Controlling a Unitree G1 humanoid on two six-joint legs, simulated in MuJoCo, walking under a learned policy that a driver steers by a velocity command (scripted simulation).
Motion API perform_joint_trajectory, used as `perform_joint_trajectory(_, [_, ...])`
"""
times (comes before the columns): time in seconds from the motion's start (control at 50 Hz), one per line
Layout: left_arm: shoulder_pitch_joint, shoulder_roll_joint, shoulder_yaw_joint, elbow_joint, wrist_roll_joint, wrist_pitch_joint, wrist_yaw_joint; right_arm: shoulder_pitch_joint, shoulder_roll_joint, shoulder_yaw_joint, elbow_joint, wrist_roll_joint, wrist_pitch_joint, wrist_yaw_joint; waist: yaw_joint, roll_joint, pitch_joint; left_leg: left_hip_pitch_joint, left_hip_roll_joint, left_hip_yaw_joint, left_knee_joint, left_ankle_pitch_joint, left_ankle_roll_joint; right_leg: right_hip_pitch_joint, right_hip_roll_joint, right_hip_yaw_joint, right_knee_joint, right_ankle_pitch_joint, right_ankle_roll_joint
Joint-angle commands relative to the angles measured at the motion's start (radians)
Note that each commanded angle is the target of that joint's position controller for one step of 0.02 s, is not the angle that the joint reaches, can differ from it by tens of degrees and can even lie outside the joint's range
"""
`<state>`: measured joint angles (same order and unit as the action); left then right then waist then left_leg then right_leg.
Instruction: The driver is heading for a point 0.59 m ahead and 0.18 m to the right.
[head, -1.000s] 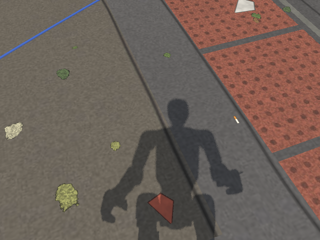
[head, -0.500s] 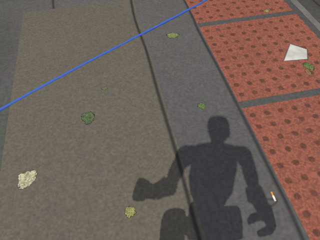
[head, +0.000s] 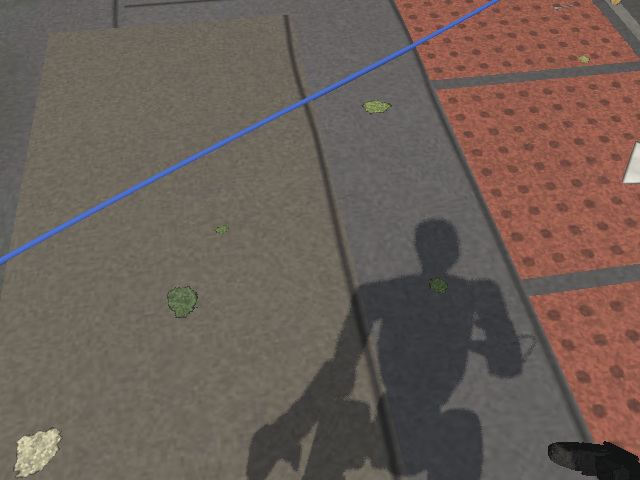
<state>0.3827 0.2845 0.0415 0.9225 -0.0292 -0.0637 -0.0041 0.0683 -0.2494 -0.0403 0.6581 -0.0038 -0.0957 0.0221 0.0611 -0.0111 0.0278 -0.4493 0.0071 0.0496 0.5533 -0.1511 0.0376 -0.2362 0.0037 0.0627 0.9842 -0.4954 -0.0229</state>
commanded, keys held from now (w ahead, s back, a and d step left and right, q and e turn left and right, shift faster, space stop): w+e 0.70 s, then no key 0.30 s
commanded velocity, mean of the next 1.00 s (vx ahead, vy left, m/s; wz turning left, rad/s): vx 0.43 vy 0.00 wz -0.44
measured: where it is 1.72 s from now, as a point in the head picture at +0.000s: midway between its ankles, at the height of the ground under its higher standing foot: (428, 423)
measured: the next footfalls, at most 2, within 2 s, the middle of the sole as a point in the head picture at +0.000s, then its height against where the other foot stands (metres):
right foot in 0.46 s outside the picture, level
left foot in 0.92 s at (390, 367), level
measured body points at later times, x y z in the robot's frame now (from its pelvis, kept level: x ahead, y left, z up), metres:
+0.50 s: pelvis +0.26 -0.06 -0.01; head +0.30 -0.08 +0.43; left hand +0.52 +0.14 -0.10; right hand +0.22 -0.35 -0.14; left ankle +0.10 +0.11 -0.68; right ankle +0.34 -0.16 -0.73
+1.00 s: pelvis +0.52 -0.11 +0.00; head +0.55 -0.13 +0.44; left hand +0.72 +0.10 -0.12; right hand +0.58 -0.42 -0.09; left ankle +0.67 -0.08 -0.73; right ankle +0.35 -0.17 -0.68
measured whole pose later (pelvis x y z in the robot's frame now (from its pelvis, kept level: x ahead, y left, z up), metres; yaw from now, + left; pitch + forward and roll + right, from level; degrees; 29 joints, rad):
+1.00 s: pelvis +0.52 -0.11 +0.00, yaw -29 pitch +2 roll +1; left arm 0.29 0.29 0.06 0.75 -0.01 -0.02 0.02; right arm 0.06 -0.25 -0.04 0.72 -0.03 -0.11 0.03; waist 0.04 -0.02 0.04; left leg -0.48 -0.02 0.03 0.52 -0.09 0.04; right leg -0.27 0.09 0.16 0.96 -0.60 0.00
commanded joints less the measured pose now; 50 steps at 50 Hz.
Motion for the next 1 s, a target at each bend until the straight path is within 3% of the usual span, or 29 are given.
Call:
perform_joint_trajectory(0.02, [-0.083, 0.134, 0.032, -0.107, -0.009, -0.027, 0.004, 0.225, -0.131, -0.046, 0.021, 0.002, 0.002, -0.01, -0.13, 0.099, -0.126, 0.503, 0.32, -0.403, -0.284, -0.068, 0.167, -0.498, -0.097, 0.035, 0.25, 0.111, -0.006])
perform_joint_trajectory(0.04, [-0.077, 0.12, 0.038, -0.103, -0.001, -0.015, 0.006, 0.178, -0.104, -0.039, 0.023, -0.003, -0.005, -0.006, -0.095, 0.109, -0.077, 0.404, 0.284, -0.317, -0.328, -0.018, 0.155, -0.451, -0.123, 0.039, 0.209, 0.165, -0.002])
perform_joint_trajectory(0.08, [-0.035, 0.072, 0.036, -0.092, -0.005, 0.014, 0.006, 0.135, -0.089, -0.041, 0.038, -0.009, -0.022, -0.002, -0.052, 0.123, -0.05, 0.298, 0.255, -0.21, -0.393, 0.048, 0.153, -0.373, -0.142, 0.037, 0.188, 0.223, 0.01])
perform_joint_trajectory(0.12, [-0.057, 0.055, 0.038, -0.107, -0.002, 0.031, 0.009, 0.128, -0.103, -0.048, 0.058, -0.012, -0.032, -0.006, -0.038, 0.101, -0.021, 0.27, 0.253, -0.126, -0.42, 0.134, 0.157, -0.402, -0.146, 0.046, 0.16, 0.283, 0.021])
perform_joint_trajectory(0.2, [-0.148, 0.042, 0.038, -0.147, 0.007, 0.028, -0.004, 0.156, -0.131, -0.059, 0.095, -0.016, -0.028, -0.024, -0.054, 0.07, 0.008, 0.316, 0.237, 0.006, -0.432, 0.214, 0.145, -0.462, -0.139, 0.046, -0.036, 0.474, 0.031])
perform_joint_trajectory(0.28, [-0.293, 0.019, 0.022, -0.201, 0.011, 0.021, -0.031, 0.205, -0.168, -0.07, 0.124, -0.004, -0.012, -0.037, -0.111, 0.042, 0.051, 0.376, 0.25, 0.09, -0.436, 0.222, 0.129, -0.449, -0.124, -0.035, -0.236, 0.568, 0.013])
perform_joint_trajectory(0.34, [-0.368, 0.024, 0.02, -0.249, 0.009, 0.022, -0.047, 0.247, -0.187, -0.08, 0.149, 0.012, 0.01, -0.039, -0.133, 0.042, 0.073, 0.494, 0.283, 0.117, -0.391, 0.275, 0.119, -0.489, -0.112, -0.07, -0.31, 0.495, -0.015])
perform_joint_trajectory(0.38, [-0.377, 0.038, 0.027, -0.274, 0.008, 0.023, -0.057, 0.244, -0.205, -0.086, 0.155, 0.021, 0.026, -0.041, -0.117, 0.059, 0.061, 0.549, 0.296, 0.141, -0.321, 0.444, 0.1, -0.457, -0.083, -0.109, -0.337, 0.405, -0.044])
perform_joint_trajectory(0.42, [-0.302, 0.076, 0.048, -0.275, 0.006, 0.029, -0.059, 0.222, -0.235, -0.093, 0.149, 0.027, 0.041, -0.048, -0.059, 0.1, -0.013, 0.568, 0.29, 0.168, -0.159, 0.785, 0.076, -0.308, -0.01, -0.173, -0.333, 0.299, -0.086])
perform_joint_trajectory(0.44, [-0.183, 0.115, 0.071, -0.251, 0.003, 0.031, -0.055, 0.205, -0.242, -0.093, 0.145, 0.031, 0.049, -0.05, 0.012, 0.098, -0.078, 0.535, 0.266, 0.189, 0.01, 0.871, 0.055, -0.148, 0.037, -0.194, -0.369, 0.3, -0.115])
perform_joint_trajectory(0.46, [-0.015, 0.182, 0.108, -0.207, 0.002, 0.035, -0.04, 0.202, -0.227, -0.084, 0.139, 0.03, 0.049, -0.053, 0.096, 0.065, -0.166, 0.393, 0.222, 0.206, 0.252, 0.755, 0.014, 0.129, 0.059, -0.155, -0.433, 0.363, -0.157])
perform_joint_trajectory(0.48, [0.061, 0.305, 0.138, -0.19, -0.001, 0.041, -0.019, 0.268, -0.117, -0.05, 0.095, -0.012, 0.033, -0.047, 0.054, -0.171, -0.254, -0.018, 0.105, 0.194, 0.626, 0.059, -0.051, 0.491, -0.188, 0.272, -0.446, 0.355, -0.288])
perform_joint_trajectory(0.5, [0.043, 0.309, 0.126, -0.228, 0.004, 0.024, -0.025, 0.26, -0.081, -0.026, 0.065, -0.003, -0.01, -0.034, 0.021, -0.2, -0.407, -0.26, -0.058, -0.049, 0.843, -0.465, -0.07, 0.654, -0.346, 0.773, -0.637, 0.197, -0.435])
perform_joint_trajectory(0.52, [0.038, 0.224, 0.1, -0.227, 0.013, 0.012, -0.031, 0.131, -0.16, -0.045, 0.04, 0.041, -0.039, -0.02, 0.074, -0.089, -0.331, -0.373, 0.0, -0.145, 0.866, -0.397, -0.043, 0.619, -0.327, 0.682, -0.694, 0.2, -0.37])
perform_joint_trajectory(0.54, [-0.007, 0.186, 0.089, -0.225, 0.011, 0.003, -0.031, 0.093, -0.156, -0.041, 0.026, 0.05, -0.053, -0.017, 0.047, -0.063, -0.212, -0.39, 0.042, -0.133, 0.798, -0.308, -0.021, 0.487, -0.291, 0.539, -0.692, 0.256, -0.332])
perform_joint_trajectory(0.56, [-0.081, 0.151, 0.078, -0.236, 0.007, 0.0, -0.03, 0.097, -0.153, -0.043, 0.04, 0.027, -0.056, -0.026, -0.005, 0.003, -0.134, -0.332, 0.084, -0.13, 0.705, -0.241, -0.022, 0.33, -0.245, 0.425, -0.693, 0.349, -0.295])
perform_joint_trajectory(0.58, [-0.137, 0.116, 0.067, -0.254, 0.014, 0.0, -0.025, 0.111, -0.169, -0.054, 0.049, 0.006, -0.048, -0.031, -0.043, -0.01, -0.098, -0.253, 0.111, -0.131, 0.633, -0.198, -0.029, 0.21, -0.212, 0.347, -0.71, 0.443, -0.278])
perform_joint_trajectory(0.6, [-0.162, 0.108, 0.062, -0.27, 0.023, 0.0, -0.021, 0.127, -0.169, -0.057, 0.051, 0.0, -0.034, -0.029, -0.068, -0.026, -0.087, -0.194, 0.12, -0.133, 0.603, -0.171, -0.039, 0.136, -0.19, 0.318, -0.733, 0.488, -0.274])
perform_joint_trajectory(0.64, [-0.16, 0.127, 0.068, -0.274, 0.02, -0.005, -0.011, 0.136, -0.142, -0.054, 0.048, -0.009, -0.013, -0.029, -0.083, -0.024, -0.078, -0.16, 0.113, -0.113, 0.525, -0.132, -0.069, 0.059, -0.168, 0.265, -0.756, 0.582, -0.281])
perform_joint_trajectory(0.72, [-0.114, 0.156, 0.075, -0.258, 0.014, 0.0, 0.014, 0.008, -0.101, -0.036, 0.008, -0.012, -0.003, -0.029, -0.048, -0.046, -0.03, -0.15, 0.069, -0.089, 0.236, 0.094, -0.108, -0.009, -0.103, 0.158, -0.748, 0.64, -0.231])
perform_joint_trajectory(0.76, [-0.088, 0.151, 0.074, -0.244, 0.015, 0.011, 0.022, -0.049, -0.082, -0.026, -0.001, -0.011, -0.01, -0.019, -0.017, -0.072, -0.034, -0.072, 0.025, -0.063, 0.089, 0.224, -0.105, -0.028, -0.071, 0.107, -0.706, 0.708, -0.19])
perform_joint_trajectory(0.82, [-0.034, 0.14, 0.069, -0.216, 0.013, 0.023, 0.028, -0.088, -0.098, -0.029, -0.014, -0.003, -0.019, -0.001, 0.01, -0.091, -0.055, -0.028, -0.005, -0.074, -0.003, 0.302, -0.081, 0.034, -0.103, 0.149, -0.648, 0.687, -0.164])
perform_joint_trajectory(0.86, [-0.035, 0.129, 0.065, -0.21, 0.017, 0.028, 0.032, -0.069, -0.125, -0.039, -0.012, -0.01, -0.025, 0.006, -0.004, -0.098, -0.067, -0.025, -0.005, -0.094, -0.049, 0.25, -0.048, 0.113, -0.136, 0.2, -0.573, 0.703, -0.148])
perform_joint_trajectory(0.9, [-0.078, 0.115, 0.061, -0.216, 0.02, 0.031, 0.035, 0.02, -0.14, -0.048, 0.013, -0.021, -0.035, 0.007, -0.06, -0.103, -0.092, 0.073, -0.008, -0.081, -0.121, 0.271, -0.006, 0.142, -0.123, 0.213, -0.464, 0.758, -0.117])
perform_joint_trajectory(0.92, [-0.081, 0.093, 0.054, -0.227, 0.026, 0.029, 0.033, 0.074, -0.169, -0.055, 0.023, -0.035, -0.042, 0.003, -0.082, -0.067, -0.141, 0.208, 0.036, -0.097, -0.137, 0.498, 0.02, 0.114, -0.061, 0.188, -0.355, 0.739, -0.079])
perform_joint_trajectory(0.94, [-0.006, 0.049, 0.037, -0.241, 0.041, 0.023, 0.031, 0.137, -0.222, -0.06, 0.017, -0.06, -0.046, -0.001, -0.068, 0.082, -0.273, 0.494, 0.218, -0.259, -0.042, 0.881, 0.114, -0.051, 0.017, 0.156, -0.123, 0.44, -0.027])
perform_joint_trajectory(0.96, [0.161, 0.028, 0.023, -0.203, 0.021, 0.023, 0.026, 0.185, -0.182, -0.051, 0.044, -0.048, -0.027, 0.002, -0.047, 0.297, -0.421, 0.706, 0.42, -0.515, -0.044, 0.952, 0.298, -0.233, 0.095, 0.121, 0.152, -0.196, 0.038])
perform_joint_trajectory(0.98, [0.158, 0.119, 0.04, -0.183, 0.014, 0.034, 0.021, 0.189, -0.134, -0.039, 0.042, -0.009, -0.01, 0.009, -0.064, 0.198, -0.418, 0.664, 0.411, -0.573, -0.085, 0.663, 0.298, -0.285, 0.051, 0.159, 0.236, -0.23, 0.055])
perform_joint_trajectory(1.0, [0.041, 0.15, 0.051, -0.197, 0.006, 0.053, 0.025, 0.142, -0.122, -0.033, 0.039, 0.0, 0.004, 0.008, -0.083, 0.129, -0.298, 0.554, 0.365, -0.512, -0.131, 0.439, 0.257, -0.336, 0.026, 0.13, 0.276, -0.163, 0.075])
